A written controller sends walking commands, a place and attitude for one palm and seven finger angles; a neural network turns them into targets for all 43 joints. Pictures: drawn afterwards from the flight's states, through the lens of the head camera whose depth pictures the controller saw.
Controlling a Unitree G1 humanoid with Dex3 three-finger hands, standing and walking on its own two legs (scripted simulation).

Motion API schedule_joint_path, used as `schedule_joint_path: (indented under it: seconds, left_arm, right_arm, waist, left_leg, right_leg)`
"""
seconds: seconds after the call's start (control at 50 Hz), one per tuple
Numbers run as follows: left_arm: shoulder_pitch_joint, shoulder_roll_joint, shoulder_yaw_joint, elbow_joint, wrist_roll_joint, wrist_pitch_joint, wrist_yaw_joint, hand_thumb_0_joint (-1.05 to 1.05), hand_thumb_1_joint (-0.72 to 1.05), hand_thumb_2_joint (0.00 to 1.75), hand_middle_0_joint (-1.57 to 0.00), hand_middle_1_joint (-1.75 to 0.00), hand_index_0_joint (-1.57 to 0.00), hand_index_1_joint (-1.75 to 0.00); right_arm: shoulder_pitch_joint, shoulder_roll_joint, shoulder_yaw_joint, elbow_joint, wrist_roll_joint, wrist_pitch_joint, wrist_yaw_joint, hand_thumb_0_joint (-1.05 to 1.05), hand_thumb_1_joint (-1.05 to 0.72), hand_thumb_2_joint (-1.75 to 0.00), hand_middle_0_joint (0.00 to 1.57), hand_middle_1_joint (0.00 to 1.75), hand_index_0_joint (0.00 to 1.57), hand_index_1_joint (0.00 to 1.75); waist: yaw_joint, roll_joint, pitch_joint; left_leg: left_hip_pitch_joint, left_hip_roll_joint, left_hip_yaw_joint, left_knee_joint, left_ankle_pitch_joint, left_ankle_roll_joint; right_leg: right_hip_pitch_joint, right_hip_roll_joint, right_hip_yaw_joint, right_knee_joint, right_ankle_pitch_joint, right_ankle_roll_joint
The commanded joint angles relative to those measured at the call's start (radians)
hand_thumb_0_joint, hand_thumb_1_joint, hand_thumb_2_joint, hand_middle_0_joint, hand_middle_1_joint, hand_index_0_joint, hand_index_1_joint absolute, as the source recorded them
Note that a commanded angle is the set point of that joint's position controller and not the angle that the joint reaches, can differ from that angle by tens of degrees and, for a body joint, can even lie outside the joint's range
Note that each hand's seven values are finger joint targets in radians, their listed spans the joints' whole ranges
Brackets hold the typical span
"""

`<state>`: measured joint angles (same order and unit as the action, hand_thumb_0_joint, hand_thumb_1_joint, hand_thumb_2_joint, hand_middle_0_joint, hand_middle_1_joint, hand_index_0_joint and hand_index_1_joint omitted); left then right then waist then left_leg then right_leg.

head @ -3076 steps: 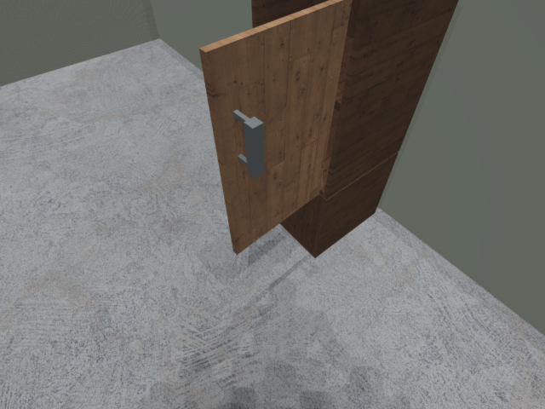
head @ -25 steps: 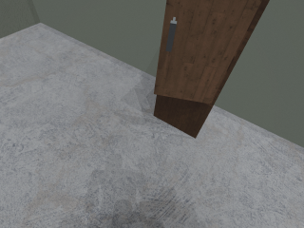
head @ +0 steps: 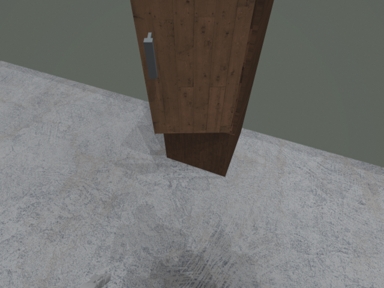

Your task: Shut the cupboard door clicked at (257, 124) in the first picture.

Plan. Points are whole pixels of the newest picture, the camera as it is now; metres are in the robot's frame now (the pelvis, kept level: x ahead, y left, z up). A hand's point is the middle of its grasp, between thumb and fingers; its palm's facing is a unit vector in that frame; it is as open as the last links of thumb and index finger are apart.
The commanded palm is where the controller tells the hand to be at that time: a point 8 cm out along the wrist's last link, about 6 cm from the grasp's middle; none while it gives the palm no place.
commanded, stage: take the last steps up to it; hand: left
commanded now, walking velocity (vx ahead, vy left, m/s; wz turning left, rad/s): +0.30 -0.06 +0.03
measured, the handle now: (151, 55) +0.77 +0.13 +0.07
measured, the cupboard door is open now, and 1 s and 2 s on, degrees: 23 23 23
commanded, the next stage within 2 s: come to a stop and stand still in 0.56 s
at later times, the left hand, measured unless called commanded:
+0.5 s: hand (128, 283) +0.17 +0.16 -0.17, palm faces +0.06 -0.99 -0.14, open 7.4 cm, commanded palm none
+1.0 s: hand (145, 205) +0.35 +0.14 -0.15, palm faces +0.07 -0.96 -0.26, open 7.3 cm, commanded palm none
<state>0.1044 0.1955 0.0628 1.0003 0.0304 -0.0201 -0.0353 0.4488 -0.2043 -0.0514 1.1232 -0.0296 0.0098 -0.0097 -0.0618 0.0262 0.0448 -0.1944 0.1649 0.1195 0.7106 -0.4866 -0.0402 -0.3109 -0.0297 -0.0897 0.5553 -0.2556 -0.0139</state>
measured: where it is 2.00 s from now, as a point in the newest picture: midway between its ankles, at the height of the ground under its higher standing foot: (194, 279)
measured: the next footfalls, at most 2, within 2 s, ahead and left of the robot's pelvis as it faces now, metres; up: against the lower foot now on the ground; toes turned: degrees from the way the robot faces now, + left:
left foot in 0.32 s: +0.22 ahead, +0.09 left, +0.00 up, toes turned +10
right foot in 0.70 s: +0.37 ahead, -0.17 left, +0.00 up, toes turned -4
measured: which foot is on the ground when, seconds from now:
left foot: up 0.00-0.30, down 0.32-0.72, up 0.74-1.00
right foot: down 0.00-0.34, up 0.36-0.68, down 0.70-1.00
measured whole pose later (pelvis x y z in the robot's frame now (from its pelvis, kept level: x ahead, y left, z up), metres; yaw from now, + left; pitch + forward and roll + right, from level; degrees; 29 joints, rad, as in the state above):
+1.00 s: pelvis +0.30 -0.05 +0.02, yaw +2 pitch +1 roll +2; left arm 0.15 0.16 0.04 1.03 0.03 -0.01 0.04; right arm 0.15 -0.22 -0.06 1.03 -0.01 0.07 -0.01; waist 0.01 0.02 0.09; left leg -0.46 0.00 0.01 1.04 -0.44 -0.06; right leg -0.28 -0.08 -0.09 0.45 -0.19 -0.01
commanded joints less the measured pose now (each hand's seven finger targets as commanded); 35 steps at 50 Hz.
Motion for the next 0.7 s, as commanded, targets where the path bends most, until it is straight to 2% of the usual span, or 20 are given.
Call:
schedule_joint_path:
  seconds: [0.0, 0.04, 0.08, 0.12, 0.2, 0.24, 0.26, 0.28, 0.3, 0.32, 0.34, 0.36, 0.4, 0.44, 0.48, 0.56, 0.6, 0.64, 0.66, 0.68]
  left_arm:
    - [0.238, 0.175, 0.029, 0.053, -0.012, -0.011, 0.041, 0.0, 0.9, 0.9, -0.2, -0.3, -0.2, -0.3]
    - [0.151, 0.101, 0.003, 0.036, -0.011, -0.021, 0.044, 0.0, 0.9, 0.9, -0.2, -0.3, -0.2, -0.3]
    - [0.136, 0.078, -0.004, 0.04, -0.008, -0.036, 0.046, 0.0, 0.9, 0.9, -0.2, -0.3, -0.2, -0.3]
    - [0.141, 0.075, -0.005, 0.048, -0.007, -0.043, 0.045, 0.0, 0.9, 0.9, -0.2, -0.3, -0.2, -0.3]
    - [0.172, 0.107, -0.002, 0.075, -0.005, -0.048, 0.042, 0.0, 0.9, 0.9, -0.2, -0.3, -0.2, -0.3]
    - [0.181, 0.113, -0.001, 0.09, -0.008, -0.045, 0.04, 0.0, 0.9, 0.9, -0.2, -0.3, -0.2, -0.3]
    - [0.188, 0.108, -0.001, 0.095, -0.01, -0.042, 0.039, 0.0, 0.9, 0.9, -0.2, -0.3, -0.2, -0.3]
    - [0.187, 0.098, -0.002, 0.089, -0.015, -0.04, 0.038, 0.0, 0.9, 0.9, -0.2, -0.3, -0.2, -0.3]
    - [0.214, 0.065, -0.005, 0.076, -0.018, -0.035, 0.035, 0.0, 0.9, 0.9, -0.2, -0.3, -0.2, -0.3]
    - [0.217, 0.038, -0.013, 0.043, -0.023, -0.036, 0.028, 0.0, 0.9, 0.9, -0.2, -0.3, -0.2, -0.3]
    - [0.165, 0.069, -0.012, 0.026, -0.009, -0.026, 0.035, 0.0, 0.9, 0.9, -0.2, -0.3, -0.2, -0.3]
    - [0.133, 0.075, -0.011, 0.017, -0.011, -0.025, 0.031, 0.0, 0.9, 0.9, -0.2, -0.3, -0.2, -0.3]
    - [0.127, 0.049, -0.006, 0.025, -0.002, -0.019, 0.019, 0.0, 0.9, 0.9, -0.2, -0.3, -0.2, -0.3]
    - [0.167, 0.015, -0.009, 0.035, -0.001, -0.008, 0.016, 0.0, 0.9, 0.9, -0.2, -0.3, -0.2, -0.3]
    - [0.169, -0.003, -0.012, 0.037, -0.004, 0.0, 0.018, 0.0, 0.9, 0.9, -0.2, -0.3, -0.2, -0.3]
    - [0.135, 0.0, -0.013, 0.028, -0.004, 0.006, 0.016, 0.0, 0.9, 0.9, -0.2, -0.3, -0.2, -0.3]
    - [0.151, 0.013, -0.009, 0.032, -0.002, 0.004, 0.014, 0.0, 0.9, 0.9, -0.2, -0.3, -0.2, -0.3]
    - [0.235, 0.048, -0.001, 0.062, -0.002, -0.006, 0.019, 0.0, 0.9, 0.9, -0.2, -0.3, -0.2, -0.3]
    - [0.291, 0.099, 0.006, 0.078, 0.0, -0.018, 0.029, 0.0, 0.9, 0.9, -0.2, -0.3, -0.2, -0.3]
    - [0.339, 0.172, 0.013, 0.095, 0.002, -0.029, 0.043, 0.0, 0.9, 0.9, -0.2, -0.3, -0.2, -0.3]
  right_arm:
    - [-0.17, -0.085, -0.015, -0.144, 0.009, -0.041, -0.001, 0.0, -0.9, -0.9, 0.2, 0.3, 0.2, 0.3]
    - [-0.137, -0.055, -0.014, -0.117, 0.002, -0.032, 0.007, 0.0, -0.9, -0.9, 0.2, 0.3, 0.2, 0.3]
    - [-0.087, -0.024, -0.008, -0.101, -0.003, -0.023, 0.012, 0.0, -0.9, -0.9, 0.2, 0.3, 0.2, 0.3]
    - [-0.108, -0.017, -0.006, -0.118, -0.003, -0.018, 0.016, 0.0, -0.9, -0.9, 0.2, 0.3, 0.2, 0.3]
    - [-0.182, -0.022, -0.001, -0.155, 0.002, -0.035, 0.025, 0.0, -0.9, -0.9, 0.2, 0.3, 0.2, 0.3]
    - [-0.175, -0.033, 0.0, -0.149, 0.002, -0.045, 0.022, 0.0, -0.9, -0.9, 0.2, 0.3, 0.2, 0.3]
    - [-0.144, -0.043, -0.002, -0.138, 0.0, -0.051, 0.019, 0.0, -0.9, -0.9, 0.2, 0.3, 0.2, 0.3]
    - [-0.068, -0.072, -0.007, -0.114, -0.003, -0.059, 0.014, 0.0, -0.9, -0.9, 0.2, 0.3, 0.2, 0.3]
    - [0.036, -0.142, -0.022, -0.087, -0.014, -0.067, 0.004, 0.0, -0.9, -0.9, 0.2, 0.3, 0.2, 0.3]
    - [0.127, -0.234, -0.041, -0.071, -0.021, -0.063, -0.007, 0.0, -0.9, -0.9, 0.2, 0.3, 0.2, 0.3]
    - [0.117, -0.234, -0.039, -0.063, -0.012, -0.052, -0.019, 0.0, -0.9, -0.9, 0.2, 0.3, 0.2, 0.3]
    - [0.042, -0.198, -0.029, -0.095, -0.002, -0.05, -0.023, 0.0, -0.9, -0.9, 0.2, 0.3, 0.2, 0.3]
    - [-0.064, -0.132, -0.014, -0.125, -0.002, -0.063, -0.023, 0.0, -0.9, -0.9, 0.2, 0.3, 0.2, 0.3]
    - [-0.086, -0.11, -0.005, -0.119, 0.0, -0.072, -0.024, 0.0, -0.9, -0.9, 0.2, 0.3, 0.2, 0.3]
    - [-0.089, -0.1, -0.008, -0.109, 0.0, -0.072, -0.023, 0.0, -0.9, -0.9, 0.2, 0.3, 0.2, 0.3]
    - [-0.099, -0.106, -0.012, -0.092, 0.0, -0.053, -0.014, 0.0, -0.9, -0.9, 0.2, 0.3, 0.2, 0.3]
    - [-0.119, -0.117, -0.018, -0.092, 0.0, -0.045, -0.012, 0.0, -0.9, -0.9, 0.2, 0.3, 0.2, 0.3]
    - [-0.127, -0.106, -0.015, -0.083, 0.006, -0.038, -0.008, 0.0, -0.9, -0.9, 0.2, 0.3, 0.2, 0.3]
    - [-0.118, -0.068, -0.006, -0.081, 0.014, -0.037, -0.004, 0.0, -0.9, -0.9, 0.2, 0.3, 0.2, 0.3]
    - [-0.078, -0.011, 0.01, -0.087, 0.021, -0.038, 0.0, 0.0, -0.9, -0.9, 0.2, 0.3, 0.2, 0.3]
  waist:
    - [0.129, -0.259, 0.012]
    - [0.059, -0.135, 0.025]
    - [0.021, -0.134, 0.009]
    - [0.015, -0.132, 0.034]
    - [0.03, -0.113, 0.034]
    - [0.018, -0.105, 0.032]
    - [0.003, -0.082, 0.021]
    - [-0.032, -0.027, -0.006]
    - [-0.058, 0.136, -0.071]
    - [-0.074, 0.289, -0.116]
    - [-0.074, 0.263, -0.111]
    - [-0.041, 0.148, -0.041]
    - [0.006, 0.051, 0.018]
    - [0.036, 0.065, -0.022]
    - [0.044, 0.067, -0.032]
    - [0.047, 0.124, 0.033]
    - [0.067, 0.116, 0.03]
    - [0.11, 0.053, 0.007]
    - [0.137, -0.06, 0.007]
    - [0.134, -0.249, -0.032]
  left_leg:
    - [-0.521, -0.038, -0.093, 0.459, 0.002, 0.042]
    - [-0.415, -0.023, -0.084, 0.395, 0.106, 0.027]
    - [-0.348, -0.029, -0.057, 0.307, 0.151, 0.017]
    - [-0.33, -0.033, -0.046, 0.217, 0.187, 0.013]
    - [-0.272, -0.057, -0.027, 0.006, 0.201, 0.03]
    - [-0.196, -0.084, 0.003, -0.093, 0.244, 0.036]
    - [-0.099, -0.099, 0.01, -0.152, 0.274, 0.04]
    - [0.055, -0.104, -0.014, -0.209, 0.315, 0.051]
    - [0.229, 0.038, -0.225, -0.297, 0.317, 0.113]
    - [0.36, 0.26, -0.535, -0.4, 0.375, 0.224]
    - [0.298, 0.303, -0.573, -0.461, 0.297, 0.243]
    - [0.205, 0.293, -0.535, -0.469, 0.272, 0.258]
    - [0.087, 0.221, -0.369, -0.504, 0.294, 0.22]
    - [0.094, 0.155, -0.215, -0.482, 0.465, 0.194]
    - [0.087, 0.127, -0.132, -0.467, 0.572, 0.193]
    - [-0.005, 0.105, -0.096, -0.47, 0.416, 0.185]
    - [-0.033, 0.098, -0.087, -0.429, 0.333, 0.168]
    - [-0.066, 0.034, -0.041, -0.312, 0.272, 0.12]
    - [-0.162, -0.036, 0.003, -0.177, 0.223, 0.079]
    - [-0.264, -0.14, 0.053, -0.008, 0.026, 0.033]
  right_leg:
    - [0.312, -0.327, 0.447, -0.39, -0.211, -0.216]
    - [0.185, -0.249, 0.239, -0.378, -0.044, -0.181]
    - [0.142, -0.22, 0.143, -0.378, 0.066, -0.171]
    - [0.112, -0.217, 0.132, -0.394, 0.08, -0.183]
    - [0.161, -0.23, 0.153, -0.361, 0.105, -0.191]
    - [0.18, -0.211, 0.139, -0.306, 0.139, -0.171]
    - [0.146, -0.198, 0.133, -0.234, 0.16, -0.156]
    - [0.071, -0.161, 0.097, -0.102, 0.201, -0.133]
    - [-0.062, -0.063, 0.036, 0.132, 0.106, -0.079]
    - [-0.249, 0.046, -0.039, 0.4, -0.267, -0.035]
    - [-0.301, 0.025, 0.068, 0.582, -0.321, -0.038]
    - [-0.342, -0.028, 0.095, 0.659, -0.243, -0.038]
    - [-0.306, -0.071, 0.11, 0.611, -0.136, -0.015]
    - [-0.238, -0.067, 0.081, 0.484, -0.098, 0.001]
    - [-0.175, -0.059, 0.053, 0.345, -0.07, 0.009]
    - [-0.074, -0.032, -0.003, 0.163, -0.011, 0.01]
    - [0.01, -0.012, -0.022, 0.085, 0.037, 0.009]
    - [0.157, 0.007, -0.026, -0.047, 0.102, 0.002]
    - [0.268, -0.069, 0.095, -0.115, 0.169, -0.018]
    - [0.351, -0.271, 0.337, -0.207, 0.346, -0.089]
